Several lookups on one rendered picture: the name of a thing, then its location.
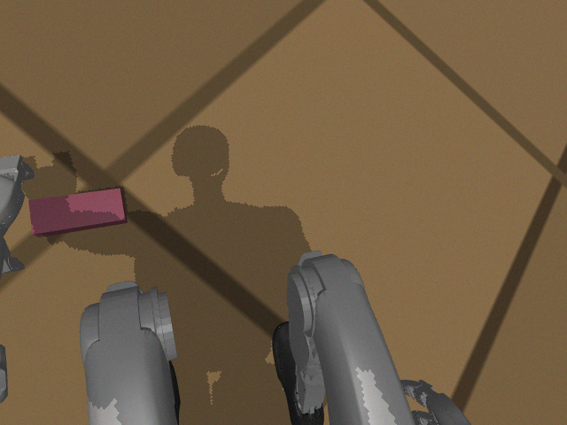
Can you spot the right robot hand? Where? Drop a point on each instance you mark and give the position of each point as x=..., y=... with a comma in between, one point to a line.
x=442, y=410

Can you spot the left robot hand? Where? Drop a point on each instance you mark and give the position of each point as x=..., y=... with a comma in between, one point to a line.
x=13, y=173

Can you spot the right robot foot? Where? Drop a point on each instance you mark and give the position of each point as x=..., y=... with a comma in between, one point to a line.
x=285, y=368

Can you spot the small box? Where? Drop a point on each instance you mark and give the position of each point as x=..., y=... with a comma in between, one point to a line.
x=64, y=214

